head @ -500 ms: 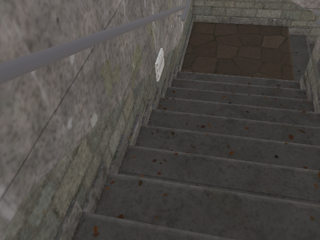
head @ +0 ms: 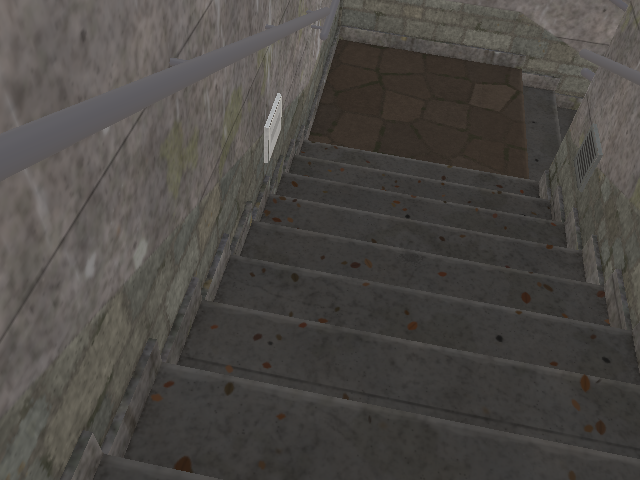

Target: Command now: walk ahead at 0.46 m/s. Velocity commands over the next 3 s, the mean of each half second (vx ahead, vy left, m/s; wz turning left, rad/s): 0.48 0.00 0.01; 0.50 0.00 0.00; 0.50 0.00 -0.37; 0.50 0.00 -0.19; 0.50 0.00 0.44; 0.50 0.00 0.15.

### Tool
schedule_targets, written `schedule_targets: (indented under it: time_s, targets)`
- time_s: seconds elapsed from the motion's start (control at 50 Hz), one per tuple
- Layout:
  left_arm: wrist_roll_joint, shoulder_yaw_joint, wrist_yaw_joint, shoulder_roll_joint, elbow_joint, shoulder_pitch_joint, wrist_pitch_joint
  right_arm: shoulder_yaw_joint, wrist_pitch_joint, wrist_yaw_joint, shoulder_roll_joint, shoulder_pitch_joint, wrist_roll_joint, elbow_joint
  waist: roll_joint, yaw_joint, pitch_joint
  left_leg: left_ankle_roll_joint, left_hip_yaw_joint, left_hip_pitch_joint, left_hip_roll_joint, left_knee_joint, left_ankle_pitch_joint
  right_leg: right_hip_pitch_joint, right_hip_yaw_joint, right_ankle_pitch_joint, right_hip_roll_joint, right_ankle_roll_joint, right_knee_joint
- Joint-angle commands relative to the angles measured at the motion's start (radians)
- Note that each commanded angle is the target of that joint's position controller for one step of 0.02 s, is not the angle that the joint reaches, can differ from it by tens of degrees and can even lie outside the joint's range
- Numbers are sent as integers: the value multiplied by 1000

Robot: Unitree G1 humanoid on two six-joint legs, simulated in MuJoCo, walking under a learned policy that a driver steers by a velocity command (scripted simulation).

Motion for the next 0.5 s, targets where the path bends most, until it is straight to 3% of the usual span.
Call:
schedule_targets:
  time_s: [0.02,0.06,0.08,0.12,0.16,0.18,0.2,0.24,0.26,0.3,0.32,0.34,0.36,0.38,0.4,0.42,0.44,0.46,0.48,0.5]
  targets:
    - [2,17,-6,37,-75,-18,2,-48,-12,-12,-173,75,-34,-21,156,-21,5,195,-156,71,251,-63,417,-151,14,180,-11,16,49]
    - [4,23,-15,32,-89,-19,2,-43,-14,-16,-165,94,-21,-8,149,-15,18,200,-166,58,268,-24,404,-204,31,221,-15,3,53]
    - [-12,36,-17,56,-125,-101,-6,-44,-19,-35,-155,155,-2,17,187,-32,44,170,-202,152,276,-17,233,-327,84,259,-34,-9,1]
    - [-3,35,-34,44,-161,-187,-27,-44,-18,-56,-148,209,10,47,194,-52,80,157,-242,218,306,47,235,-442,81,314,-39,-25,-83]
    - [7,29,-59,23,-175,-245,-44,-50,-18,-81,-162,165,15,45,142,-51,129,118,-147,9,244,72,93,-264,34,563,-24,-26,-290]
    - [12,23,-74,-5,-172,-229,-43,-41,-16,-78,-142,147,15,44,130,-51,107,105,-104,-99,218,104,72,-124,17,713,2,-34,-329]
    - [15,20,-84,-17,-169,-225,-39,-42,-13,-82,-146,136,16,42,129,-54,98,92,-81,-180,201,128,23,-19,2,772,21,-38,-352]
    - [1,16,-97,-23,-193,-257,-32,-43,-1,-85,-148,155,25,59,141,-73,127,74,-75,-224,184,168,-54,55,6,720,28,-46,-399]
    - [-14,3,-93,-45,-203,-290,-35,-53,10,-86,-166,142,30,56,151,-79,137,72,-88,-202,185,210,-61,54,23,675,15,-35,-435]
    - [-13,0,-82,-30,-187,-250,-30,-57,29,-92,-166,133,23,56,146,-73,137,65,-130,-87,221,311,-22,10,61,589,-26,-18,-493]
    - [-18,11,-74,-3,-159,-207,-24,-57,38,-95,-158,130,20,67,143,-60,121,54,-147,-40,226,402,18,13,67,562,-50,-20,-516]
    - [-17,19,-63,15,-131,-106,-19,-58,43,-89,-163,124,22,71,141,-11,65,52,-164,6,226,522,111,96,61,496,-48,-27,-558]
    - [-3,40,-47,54,-55,85,-23,-57,48,-81,-164,95,30,84,117,92,-16,31,-139,-30,189,732,242,324,7,513,-19,-31,-597]
    - [12,53,-31,101,2,255,-22,-54,29,-64,-156,102,31,94,58,178,-105,-25,-94,-174,115,1049,158,615,-39,593,-25,-45,-562]
    - [48,24,-33,129,40,319,-29,-35,9,-42,-10,277,17,137,-272,114,-234,-78,-131,-594,-22,1587,-683,1024,41,1010,-135,-102,-193]
    - [16,30,-35,153,33,340,-7,-17,-30,-23,-10,441,34,127,-497,54,-373,-83,-274,-734,-29,1739,-638,1103,259,1119,-197,-175,-157]
    - [-11,58,-34,199,54,385,27,-24,-53,-25,-72,360,70,61,-427,102,-472,-101,-255,-789,-49,1773,-545,1084,527,597,-334,-296,-424]
    - [-27,61,-29,198,79,307,33,-15,-48,-45,-66,201,91,4,-157,56,-331,-98,-134,-892,-3,1719,-406,921,672,129,-375,-341,-632]
    - [-31,36,-18,115,67,199,23,-16,-26,-77,-89,60,71,-12,3,53,-150,-84,-61,-915,42,1677,-303,716,650,0,-347,-327,-723]
    - [-12,23,-18,111,66,126,-3,-17,-7,-93,-82,38,61,-33,4,-2,-73,-76,-80,-880,67,1698,-252,535,678,113,-381,-360,-692]
Next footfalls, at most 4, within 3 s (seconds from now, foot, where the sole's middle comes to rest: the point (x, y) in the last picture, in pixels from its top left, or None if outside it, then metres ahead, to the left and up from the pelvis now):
0.38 right None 0.35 -0.22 -0.93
0.96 left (294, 442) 0.71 0.02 -1.08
1.54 right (395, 381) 0.97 -0.30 -1.23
2.10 left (352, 311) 1.33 -0.20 -1.38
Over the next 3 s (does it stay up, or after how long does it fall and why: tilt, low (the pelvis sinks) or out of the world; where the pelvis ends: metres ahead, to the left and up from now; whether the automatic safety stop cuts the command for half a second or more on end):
stays up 1.69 -0.35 -0.78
